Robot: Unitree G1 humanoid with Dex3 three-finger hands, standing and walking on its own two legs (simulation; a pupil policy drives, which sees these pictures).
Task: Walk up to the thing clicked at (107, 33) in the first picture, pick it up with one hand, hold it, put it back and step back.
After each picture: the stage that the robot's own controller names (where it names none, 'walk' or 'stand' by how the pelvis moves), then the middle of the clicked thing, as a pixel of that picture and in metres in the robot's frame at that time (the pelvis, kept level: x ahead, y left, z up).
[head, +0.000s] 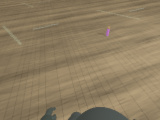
stand; (107, 31) +2.19 -0.40 -0.65
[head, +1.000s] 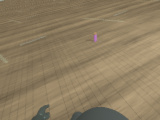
walk; (95, 37) +2.09 +0.06 -0.63
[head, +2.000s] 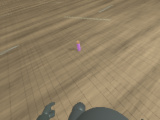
walk; (78, 46) +1.43 +0.39 -0.65
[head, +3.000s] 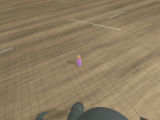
walk; (79, 60) +0.98 +0.31 -0.65
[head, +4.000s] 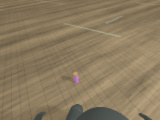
walk; (76, 77) +0.63 +0.25 -0.62
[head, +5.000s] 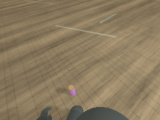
stand; (72, 90) +0.41 +0.27 -0.62
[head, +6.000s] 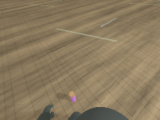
stand; (72, 96) +0.35 +0.24 -0.65
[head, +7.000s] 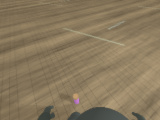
stand; (76, 99) +0.34 +0.18 -0.66
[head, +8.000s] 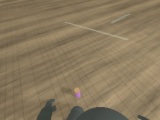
stand; (77, 92) +0.37 +0.17 -0.64
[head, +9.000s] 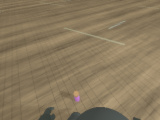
stand; (76, 96) +0.37 +0.18 -0.66
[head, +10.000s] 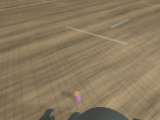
stand; (77, 96) +0.36 +0.17 -0.66
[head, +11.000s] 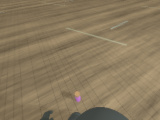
stand; (77, 96) +0.37 +0.17 -0.66
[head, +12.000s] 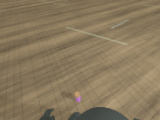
stand; (77, 97) +0.36 +0.17 -0.66
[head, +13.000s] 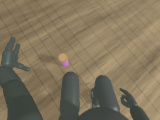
go down; (64, 60) +0.42 +0.23 -0.31
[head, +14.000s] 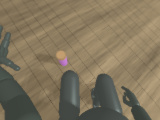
approach; (62, 59) +0.43 +0.24 -0.26
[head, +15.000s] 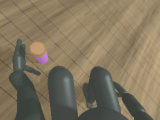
close in; (41, 54) +0.40 +0.29 -0.16
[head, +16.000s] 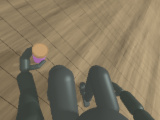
close; (39, 55) +0.39 +0.28 -0.15
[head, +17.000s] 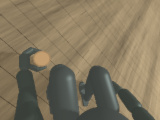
lift; (41, 59) +0.35 +0.27 -0.16
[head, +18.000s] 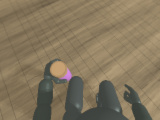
lift; (63, 73) +0.30 +0.20 +0.00
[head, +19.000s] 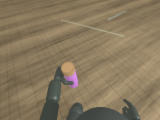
hold; (71, 76) +0.30 +0.15 +0.03
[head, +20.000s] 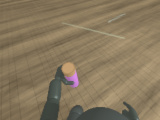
hold; (71, 76) +0.30 +0.15 +0.03
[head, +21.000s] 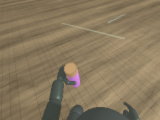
hold; (73, 76) +0.30 +0.14 +0.03
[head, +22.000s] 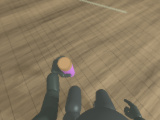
crouch; (68, 68) +0.35 +0.17 -0.03
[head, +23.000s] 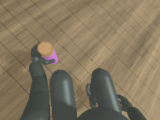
lower; (50, 55) +0.42 +0.24 -0.12
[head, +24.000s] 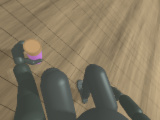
lower; (35, 54) +0.41 +0.27 -0.16
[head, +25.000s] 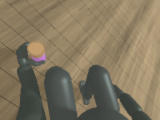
lower; (38, 55) +0.39 +0.27 -0.16
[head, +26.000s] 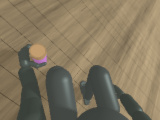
lower; (40, 57) +0.37 +0.27 -0.17
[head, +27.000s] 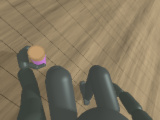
lower; (39, 59) +0.37 +0.28 -0.16
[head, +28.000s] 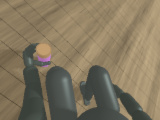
open; (44, 57) +0.39 +0.25 -0.17
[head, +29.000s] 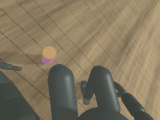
stand; (48, 57) +0.37 +0.24 -0.17
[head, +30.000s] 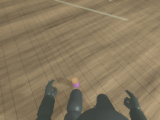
stand; (75, 82) +0.37 +0.16 -0.50
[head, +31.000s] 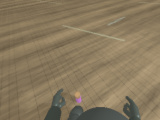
stand; (78, 97) +0.35 +0.15 -0.59
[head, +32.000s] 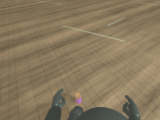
stand; (78, 98) +0.34 +0.15 -0.60
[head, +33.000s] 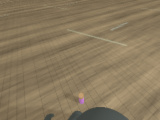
stand; (81, 98) +0.37 +0.13 -0.65
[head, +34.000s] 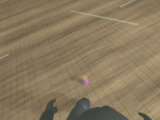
walk; (85, 80) +0.46 +0.15 -0.64
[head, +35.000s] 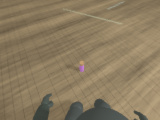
walk; (81, 66) +0.72 +0.13 -0.64
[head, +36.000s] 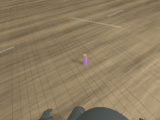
stand; (85, 59) +1.01 +0.17 -0.64
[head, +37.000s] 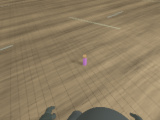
stand; (84, 60) +1.00 +0.15 -0.65
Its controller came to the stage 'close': yes
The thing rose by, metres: 0.67
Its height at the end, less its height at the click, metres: +0.00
